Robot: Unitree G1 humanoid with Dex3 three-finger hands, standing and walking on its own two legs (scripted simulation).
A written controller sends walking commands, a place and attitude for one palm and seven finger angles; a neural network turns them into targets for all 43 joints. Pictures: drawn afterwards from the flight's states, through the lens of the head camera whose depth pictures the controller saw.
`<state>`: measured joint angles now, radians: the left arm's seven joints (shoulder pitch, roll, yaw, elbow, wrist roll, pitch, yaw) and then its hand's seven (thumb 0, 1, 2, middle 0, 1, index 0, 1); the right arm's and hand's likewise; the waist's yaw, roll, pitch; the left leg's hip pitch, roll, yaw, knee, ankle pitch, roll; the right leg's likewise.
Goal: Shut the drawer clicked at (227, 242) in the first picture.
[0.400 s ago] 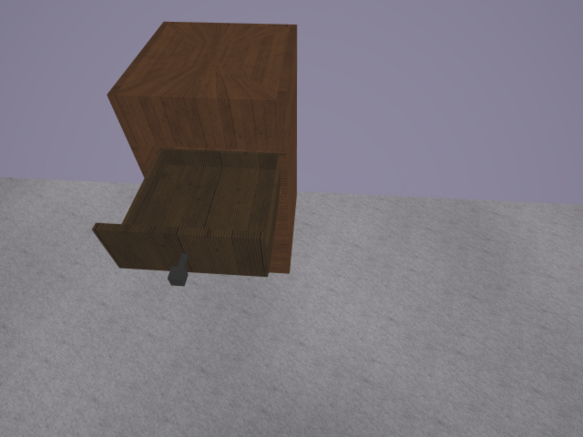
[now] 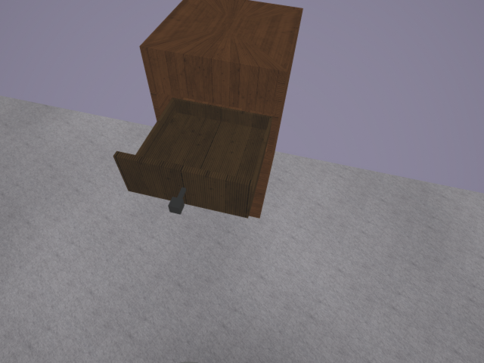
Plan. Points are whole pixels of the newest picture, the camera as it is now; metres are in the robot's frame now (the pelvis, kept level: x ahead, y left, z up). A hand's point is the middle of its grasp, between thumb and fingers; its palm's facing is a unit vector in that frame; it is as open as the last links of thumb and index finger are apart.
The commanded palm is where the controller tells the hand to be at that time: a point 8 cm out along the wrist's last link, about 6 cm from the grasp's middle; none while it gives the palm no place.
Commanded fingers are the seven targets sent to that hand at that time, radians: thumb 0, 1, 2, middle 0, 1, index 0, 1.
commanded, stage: turn or walk to find it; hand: left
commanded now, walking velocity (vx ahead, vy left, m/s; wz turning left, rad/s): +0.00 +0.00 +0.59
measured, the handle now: (178, 200) +0.54 +0.19 -0.21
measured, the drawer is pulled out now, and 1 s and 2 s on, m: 0.30 0.30 0.30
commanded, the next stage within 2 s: stand and wait in 0.24 s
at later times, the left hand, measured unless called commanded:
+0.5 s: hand out of the picture +0.04 +0.18 -0.15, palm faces +0.18 -0.94 -0.29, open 7.3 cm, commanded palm none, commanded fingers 0.00 0.90 0.90 -0.20 -0.30 -0.20 -0.30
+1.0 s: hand out of the picture +0.01 +0.15 -0.17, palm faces +0.21 -0.96 -0.19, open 7.4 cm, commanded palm none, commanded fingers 0.00 0.90 0.90 -0.20 -0.30 -0.20 -0.30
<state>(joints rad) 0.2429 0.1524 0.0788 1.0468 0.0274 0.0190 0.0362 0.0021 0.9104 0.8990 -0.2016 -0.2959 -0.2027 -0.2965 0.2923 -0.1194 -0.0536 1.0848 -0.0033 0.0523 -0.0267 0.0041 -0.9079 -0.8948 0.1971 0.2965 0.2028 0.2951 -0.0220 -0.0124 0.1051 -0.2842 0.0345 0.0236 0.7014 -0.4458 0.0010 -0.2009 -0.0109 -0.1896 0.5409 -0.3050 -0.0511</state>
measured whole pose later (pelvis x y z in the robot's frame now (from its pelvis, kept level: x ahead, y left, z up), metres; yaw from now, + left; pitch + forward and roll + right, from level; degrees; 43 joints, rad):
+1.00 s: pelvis +0.04 -0.02 +0.01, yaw +10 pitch -1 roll +0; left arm 0.24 0.15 0.03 1.11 0.01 0.01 0.02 0.00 0.91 0.90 -0.20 -0.30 -0.20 -0.30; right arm 0.19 -0.16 -0.03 1.08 0.00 0.01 -0.04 0.00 -0.93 -0.89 0.20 0.30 0.20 0.30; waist 0.00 0.00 0.09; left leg -0.18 0.02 0.00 0.44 -0.24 -0.02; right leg -0.11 -0.01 -0.02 0.43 -0.31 0.00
